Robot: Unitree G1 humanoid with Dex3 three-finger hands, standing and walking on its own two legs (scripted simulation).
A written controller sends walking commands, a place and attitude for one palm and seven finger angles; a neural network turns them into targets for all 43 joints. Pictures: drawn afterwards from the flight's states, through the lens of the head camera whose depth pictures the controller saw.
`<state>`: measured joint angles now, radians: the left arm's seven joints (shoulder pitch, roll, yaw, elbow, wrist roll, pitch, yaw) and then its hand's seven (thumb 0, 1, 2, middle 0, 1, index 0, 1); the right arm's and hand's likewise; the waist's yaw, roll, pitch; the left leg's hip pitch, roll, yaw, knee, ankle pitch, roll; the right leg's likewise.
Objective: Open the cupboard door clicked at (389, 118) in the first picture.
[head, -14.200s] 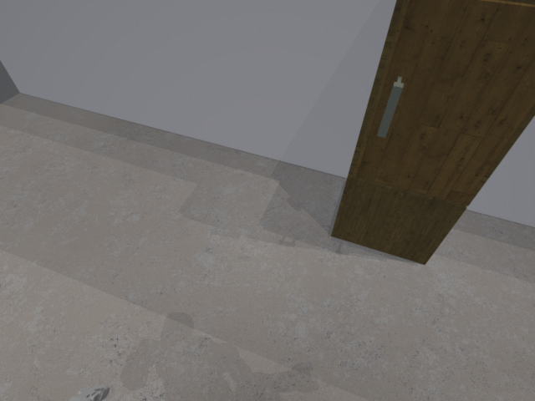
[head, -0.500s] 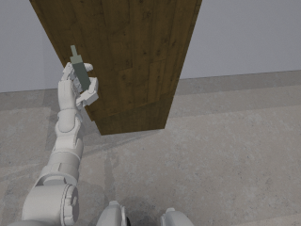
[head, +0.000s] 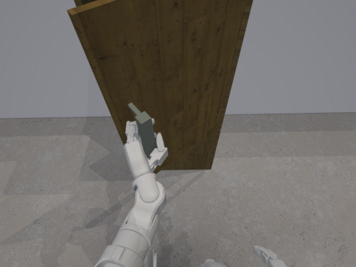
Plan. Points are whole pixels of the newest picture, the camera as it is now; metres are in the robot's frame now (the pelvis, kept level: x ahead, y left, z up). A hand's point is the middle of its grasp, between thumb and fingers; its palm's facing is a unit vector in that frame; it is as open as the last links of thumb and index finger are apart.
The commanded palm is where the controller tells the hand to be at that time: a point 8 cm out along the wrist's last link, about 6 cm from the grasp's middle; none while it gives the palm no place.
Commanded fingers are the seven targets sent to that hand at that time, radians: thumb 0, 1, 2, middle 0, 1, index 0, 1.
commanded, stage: pull the door open along its arc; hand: left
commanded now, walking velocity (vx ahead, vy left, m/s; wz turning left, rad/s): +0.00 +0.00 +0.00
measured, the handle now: (143, 133) +0.42 +0.09 +0.05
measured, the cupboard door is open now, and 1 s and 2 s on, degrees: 38 44 45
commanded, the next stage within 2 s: open thumb and fingers to let go in 0.12 s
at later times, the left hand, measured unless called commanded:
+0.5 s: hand (171, 156) +0.35 +0.02 +0.04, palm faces +0.38 -0.92 -0.05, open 7.8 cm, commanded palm +0.30 +0.07 +0.04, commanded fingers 0.00 -0.15 0.45 -0.32 -1.24 -0.32 -1.24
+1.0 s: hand (170, 159) +0.35 +0.02 +0.03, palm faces +0.33 -0.94 -0.04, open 14.9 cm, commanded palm +0.31 +0.07 +0.04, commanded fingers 0.00 -0.50 0.30 -0.15 -0.30 -0.15 -0.30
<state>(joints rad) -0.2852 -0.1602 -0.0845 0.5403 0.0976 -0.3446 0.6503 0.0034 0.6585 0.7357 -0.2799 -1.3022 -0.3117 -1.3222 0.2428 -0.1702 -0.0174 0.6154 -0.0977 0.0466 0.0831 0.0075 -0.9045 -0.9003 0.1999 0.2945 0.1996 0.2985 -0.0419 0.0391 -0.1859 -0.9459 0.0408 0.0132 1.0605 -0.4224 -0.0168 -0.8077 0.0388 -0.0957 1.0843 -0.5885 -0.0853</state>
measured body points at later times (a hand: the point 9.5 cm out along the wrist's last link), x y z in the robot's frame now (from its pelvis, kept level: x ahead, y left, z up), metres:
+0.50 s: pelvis +0.00 -0.04 -0.01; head +0.07 -0.07 +0.44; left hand +0.33 +0.07 +0.04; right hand +0.15 -0.26 -0.14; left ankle +0.05 +0.13 -0.66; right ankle -0.04 -0.07 -0.66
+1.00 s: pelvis -0.01 -0.01 -0.01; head +0.06 -0.04 +0.44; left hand +0.33 +0.07 +0.04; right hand +0.13 -0.24 -0.14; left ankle +0.05 +0.14 -0.66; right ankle -0.04 -0.07 -0.66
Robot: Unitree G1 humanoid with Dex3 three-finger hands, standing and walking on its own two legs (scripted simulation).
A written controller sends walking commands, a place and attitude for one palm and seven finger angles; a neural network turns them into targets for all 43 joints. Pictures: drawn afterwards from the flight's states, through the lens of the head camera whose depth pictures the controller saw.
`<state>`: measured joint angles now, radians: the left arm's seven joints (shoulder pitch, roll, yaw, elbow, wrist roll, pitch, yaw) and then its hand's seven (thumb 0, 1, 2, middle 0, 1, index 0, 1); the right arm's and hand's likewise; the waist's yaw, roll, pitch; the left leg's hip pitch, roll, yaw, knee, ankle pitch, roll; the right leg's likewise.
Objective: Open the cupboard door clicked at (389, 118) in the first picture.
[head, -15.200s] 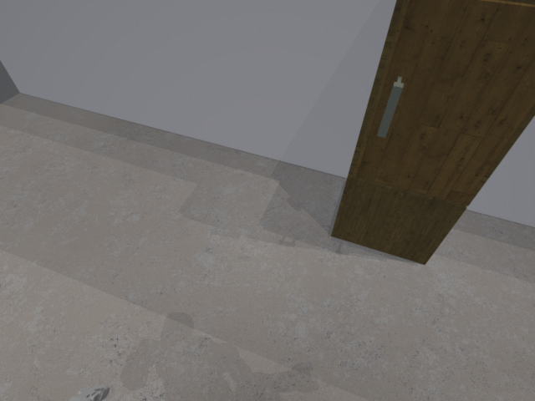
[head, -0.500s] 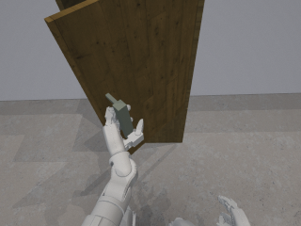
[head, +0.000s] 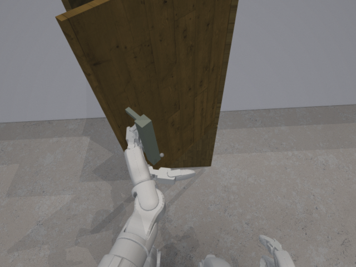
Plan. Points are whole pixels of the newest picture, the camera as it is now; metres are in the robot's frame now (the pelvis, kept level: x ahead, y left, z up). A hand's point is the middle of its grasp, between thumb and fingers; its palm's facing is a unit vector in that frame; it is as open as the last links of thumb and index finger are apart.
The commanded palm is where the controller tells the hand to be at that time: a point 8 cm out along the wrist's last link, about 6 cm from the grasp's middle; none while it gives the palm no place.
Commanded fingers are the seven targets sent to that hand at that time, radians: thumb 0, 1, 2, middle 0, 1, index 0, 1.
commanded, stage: open thumb and fingers to let go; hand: left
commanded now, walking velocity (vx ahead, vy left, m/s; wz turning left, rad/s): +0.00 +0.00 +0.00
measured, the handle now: (143, 137) +0.40 +0.09 +0.05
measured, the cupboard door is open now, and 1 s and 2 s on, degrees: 44 45 45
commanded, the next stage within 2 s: slide the hand sideways off the handle in 0.04 s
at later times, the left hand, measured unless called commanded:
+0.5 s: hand (158, 167) +0.32 +0.05 +0.05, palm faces -0.07 -1.00 +0.07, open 16.2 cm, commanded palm +0.30 +0.11 +0.04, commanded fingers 0.00 -0.50 0.30 -0.15 -0.30 -0.15 -0.30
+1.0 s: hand (140, 187) +0.28 +0.08 +0.05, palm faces -0.05 -1.00 +0.02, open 16.3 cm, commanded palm +0.25 +0.14 +0.04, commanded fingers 0.00 -0.50 0.30 -0.15 -0.30 -0.15 -0.30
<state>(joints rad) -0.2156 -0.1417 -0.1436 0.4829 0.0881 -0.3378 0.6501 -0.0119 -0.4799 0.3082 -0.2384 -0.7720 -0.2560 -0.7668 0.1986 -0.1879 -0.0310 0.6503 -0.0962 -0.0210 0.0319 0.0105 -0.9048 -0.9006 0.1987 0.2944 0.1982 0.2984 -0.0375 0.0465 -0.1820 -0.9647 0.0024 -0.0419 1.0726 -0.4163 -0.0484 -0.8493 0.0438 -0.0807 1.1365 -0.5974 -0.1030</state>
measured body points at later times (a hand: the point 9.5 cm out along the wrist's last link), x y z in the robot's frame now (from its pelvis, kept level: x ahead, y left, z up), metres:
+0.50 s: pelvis -0.01 +0.05 +0.00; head +0.05 +0.04 +0.44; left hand +0.32 +0.10 +0.05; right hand +0.11 -0.19 -0.12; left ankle +0.06 +0.15 -0.65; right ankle -0.03 -0.05 -0.65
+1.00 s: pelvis -0.01 +0.05 +0.00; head +0.05 +0.04 +0.44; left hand +0.28 +0.14 +0.05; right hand +0.16 -0.17 -0.10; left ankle +0.06 +0.15 -0.65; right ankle -0.03 -0.05 -0.65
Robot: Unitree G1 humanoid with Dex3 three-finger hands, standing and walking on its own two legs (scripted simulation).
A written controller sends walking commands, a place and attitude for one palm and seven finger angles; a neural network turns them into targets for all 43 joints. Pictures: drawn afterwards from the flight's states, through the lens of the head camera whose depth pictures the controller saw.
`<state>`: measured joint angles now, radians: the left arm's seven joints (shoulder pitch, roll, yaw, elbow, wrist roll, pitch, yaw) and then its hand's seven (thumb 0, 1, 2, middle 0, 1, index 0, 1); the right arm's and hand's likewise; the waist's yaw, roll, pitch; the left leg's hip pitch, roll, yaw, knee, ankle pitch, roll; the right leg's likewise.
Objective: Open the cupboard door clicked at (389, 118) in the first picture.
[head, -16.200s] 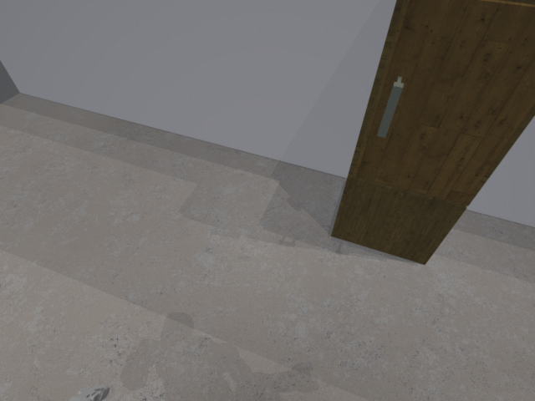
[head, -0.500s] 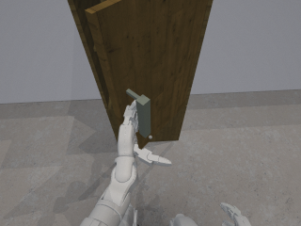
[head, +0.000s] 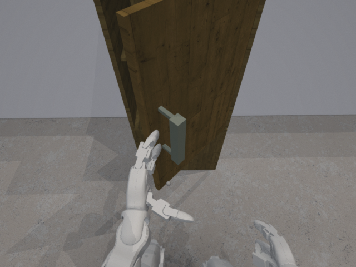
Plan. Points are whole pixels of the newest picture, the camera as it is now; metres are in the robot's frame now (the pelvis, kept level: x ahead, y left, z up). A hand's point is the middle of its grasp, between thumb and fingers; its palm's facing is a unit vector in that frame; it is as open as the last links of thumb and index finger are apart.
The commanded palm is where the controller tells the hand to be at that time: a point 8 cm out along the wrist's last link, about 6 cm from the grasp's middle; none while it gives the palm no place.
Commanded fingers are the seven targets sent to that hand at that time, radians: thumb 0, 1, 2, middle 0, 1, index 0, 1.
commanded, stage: slide the hand sideways off the handle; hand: left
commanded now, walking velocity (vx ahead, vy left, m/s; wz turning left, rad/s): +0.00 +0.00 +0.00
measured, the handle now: (171, 136) +0.40 +0.04 +0.06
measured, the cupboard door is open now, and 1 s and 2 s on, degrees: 45 45 45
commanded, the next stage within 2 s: draw the hand back to the body in 0.34 s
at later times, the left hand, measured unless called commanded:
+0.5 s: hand (152, 203) +0.24 +0.07 +0.05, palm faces +0.01 -1.00 +0.01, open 16.3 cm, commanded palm +0.22 +0.14 +0.06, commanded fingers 0.00 -0.50 0.30 -0.15 -0.30 -0.15 -0.30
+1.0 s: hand (94, 194) +0.22 +0.15 +0.14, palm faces +0.07 -0.99 -0.13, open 16.0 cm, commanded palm +0.19 +0.21 +0.15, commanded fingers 0.00 -0.19 0.44 -0.16 -0.30 -0.16 -0.30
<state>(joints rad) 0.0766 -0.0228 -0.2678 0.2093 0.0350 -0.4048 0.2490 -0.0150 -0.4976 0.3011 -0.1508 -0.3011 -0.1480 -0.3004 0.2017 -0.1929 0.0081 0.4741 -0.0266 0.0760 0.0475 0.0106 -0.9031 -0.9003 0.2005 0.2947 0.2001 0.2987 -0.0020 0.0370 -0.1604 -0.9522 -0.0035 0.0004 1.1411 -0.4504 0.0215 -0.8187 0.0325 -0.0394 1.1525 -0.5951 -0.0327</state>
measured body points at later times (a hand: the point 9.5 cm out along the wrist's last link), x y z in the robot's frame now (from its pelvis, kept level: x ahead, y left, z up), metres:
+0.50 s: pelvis +0.01 -0.03 -0.01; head +0.07 -0.04 +0.44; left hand +0.24 +0.12 +0.05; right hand +0.19 -0.25 -0.10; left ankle +0.06 +0.10 -0.65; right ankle -0.02 -0.10 -0.65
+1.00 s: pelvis +0.02 -0.01 +0.04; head +0.03 -0.02 +0.49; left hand +0.21 +0.20 +0.15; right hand +0.21 -0.24 -0.03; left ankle +0.06 +0.10 -0.65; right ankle -0.02 -0.10 -0.65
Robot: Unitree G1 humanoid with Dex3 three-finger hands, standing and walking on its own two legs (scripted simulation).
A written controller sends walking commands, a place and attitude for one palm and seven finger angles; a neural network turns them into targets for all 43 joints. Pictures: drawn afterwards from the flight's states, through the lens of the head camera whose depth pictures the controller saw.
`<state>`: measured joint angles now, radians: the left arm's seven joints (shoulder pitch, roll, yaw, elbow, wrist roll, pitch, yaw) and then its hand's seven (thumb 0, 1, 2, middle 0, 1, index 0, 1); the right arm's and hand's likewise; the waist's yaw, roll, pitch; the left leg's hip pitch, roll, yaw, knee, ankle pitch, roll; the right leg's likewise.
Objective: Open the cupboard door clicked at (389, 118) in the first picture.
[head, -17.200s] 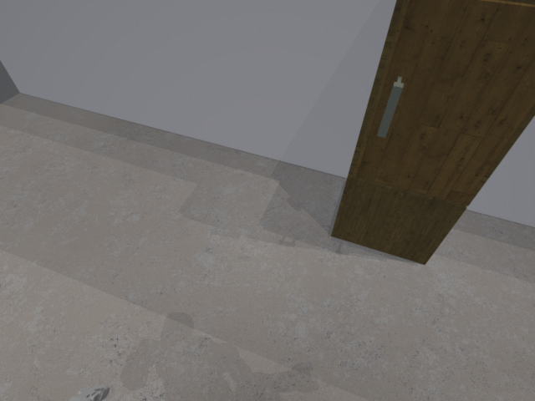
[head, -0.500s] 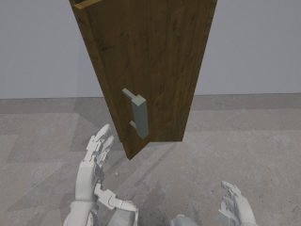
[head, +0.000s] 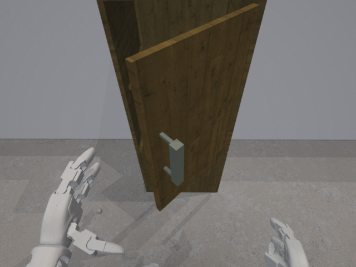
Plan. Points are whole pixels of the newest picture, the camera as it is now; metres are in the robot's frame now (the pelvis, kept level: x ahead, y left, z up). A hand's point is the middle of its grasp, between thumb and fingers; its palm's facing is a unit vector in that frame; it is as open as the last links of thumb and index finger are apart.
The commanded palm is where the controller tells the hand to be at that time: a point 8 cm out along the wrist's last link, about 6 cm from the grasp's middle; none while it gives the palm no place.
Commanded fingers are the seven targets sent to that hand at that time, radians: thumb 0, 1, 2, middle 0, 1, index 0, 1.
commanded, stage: draw the hand back to the body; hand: left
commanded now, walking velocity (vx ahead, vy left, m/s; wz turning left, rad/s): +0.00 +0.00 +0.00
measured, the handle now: (171, 159) +0.38 +0.05 +0.02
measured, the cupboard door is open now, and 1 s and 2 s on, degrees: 45 45 45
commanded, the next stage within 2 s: step back with the hand held close in 1.02 s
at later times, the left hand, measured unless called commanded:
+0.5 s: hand (23, 182) +0.21 +0.26 +0.18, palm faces +0.33 -0.86 -0.38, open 10.8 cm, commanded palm +0.16 +0.31 +0.20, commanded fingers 0.00 0.69 0.81 -0.19 -0.30 -0.19 -0.30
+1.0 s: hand (7, 174) +0.21 +0.27 +0.21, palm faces +0.41 -0.82 -0.39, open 7.5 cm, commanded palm +0.16 +0.31 +0.22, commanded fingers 0.00 0.90 0.90 -0.20 -0.30 -0.20 -0.30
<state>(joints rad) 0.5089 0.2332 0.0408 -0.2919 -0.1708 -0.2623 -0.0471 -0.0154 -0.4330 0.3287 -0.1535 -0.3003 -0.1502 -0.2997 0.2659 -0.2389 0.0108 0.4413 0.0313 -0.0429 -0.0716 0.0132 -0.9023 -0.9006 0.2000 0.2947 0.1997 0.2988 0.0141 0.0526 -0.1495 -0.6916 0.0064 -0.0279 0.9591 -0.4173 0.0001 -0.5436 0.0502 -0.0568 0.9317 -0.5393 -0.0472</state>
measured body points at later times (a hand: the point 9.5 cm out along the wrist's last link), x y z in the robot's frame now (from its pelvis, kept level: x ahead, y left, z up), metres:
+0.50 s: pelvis +0.01 +0.03 +0.05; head +0.00 +0.02 +0.50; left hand +0.19 +0.31 +0.20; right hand +0.20 -0.18 -0.03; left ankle +0.04 +0.12 -0.68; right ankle -0.04 -0.09 -0.68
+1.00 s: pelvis +0.01 +0.02 +0.06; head +0.00 +0.00 +0.51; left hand +0.18 +0.31 +0.23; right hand +0.19 -0.21 -0.03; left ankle +0.04 +0.12 -0.68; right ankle -0.04 -0.09 -0.68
